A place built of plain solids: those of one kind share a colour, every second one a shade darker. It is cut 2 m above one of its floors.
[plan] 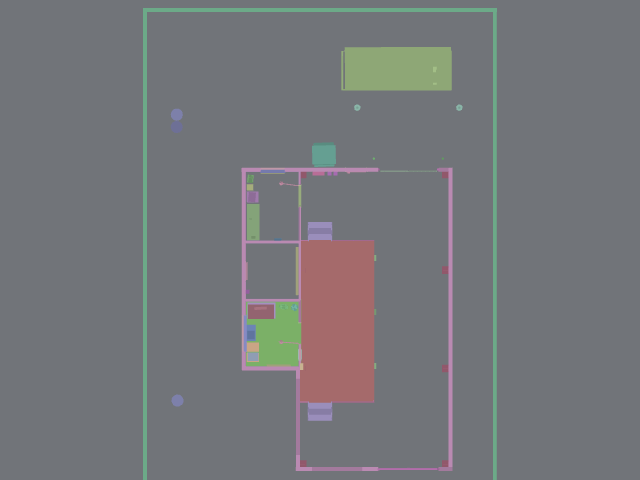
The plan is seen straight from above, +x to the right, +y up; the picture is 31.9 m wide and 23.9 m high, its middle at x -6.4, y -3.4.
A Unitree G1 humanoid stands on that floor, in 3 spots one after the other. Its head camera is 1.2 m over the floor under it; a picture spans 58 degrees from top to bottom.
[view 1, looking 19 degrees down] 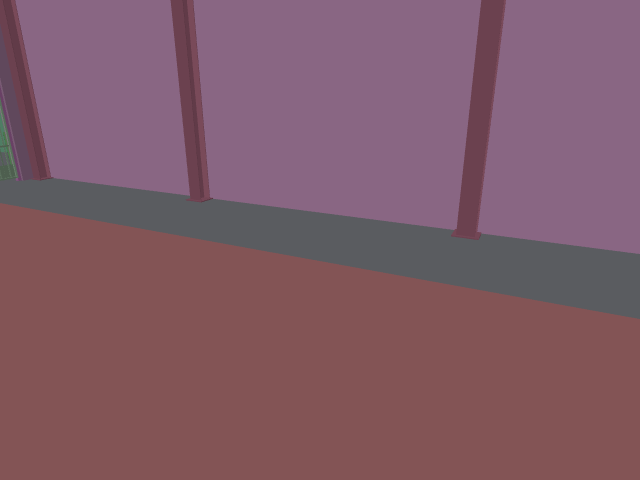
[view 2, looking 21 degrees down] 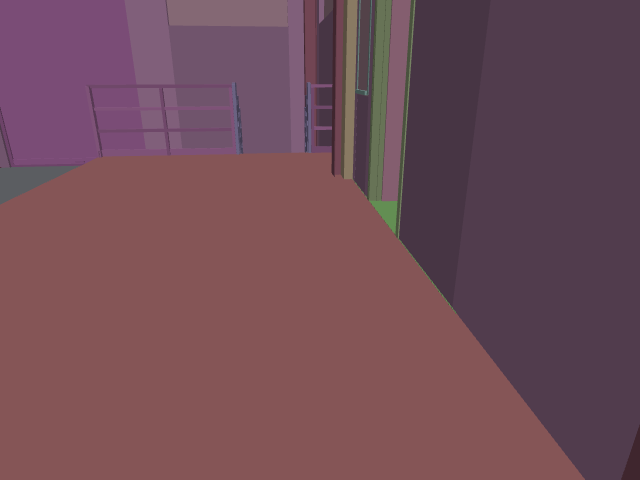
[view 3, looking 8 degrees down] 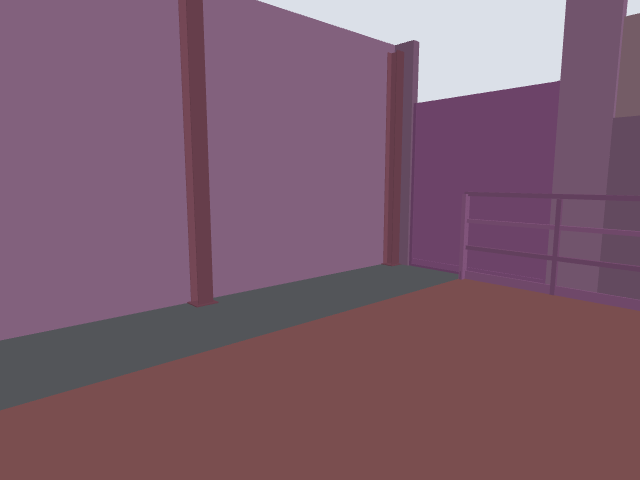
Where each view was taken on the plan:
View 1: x -6.40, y -10.50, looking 26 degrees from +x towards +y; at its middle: ground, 6.02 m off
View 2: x -6.40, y -4.40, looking -96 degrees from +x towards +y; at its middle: raised_floor_bank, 3.35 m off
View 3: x -6.40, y -6.70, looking -42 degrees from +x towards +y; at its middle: wall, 8.70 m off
